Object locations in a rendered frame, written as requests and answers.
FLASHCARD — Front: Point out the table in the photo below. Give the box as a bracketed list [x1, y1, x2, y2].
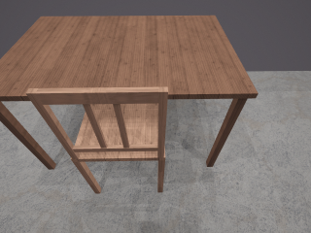
[0, 16, 258, 170]

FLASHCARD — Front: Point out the chair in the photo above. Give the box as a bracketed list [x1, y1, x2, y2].
[25, 86, 168, 194]

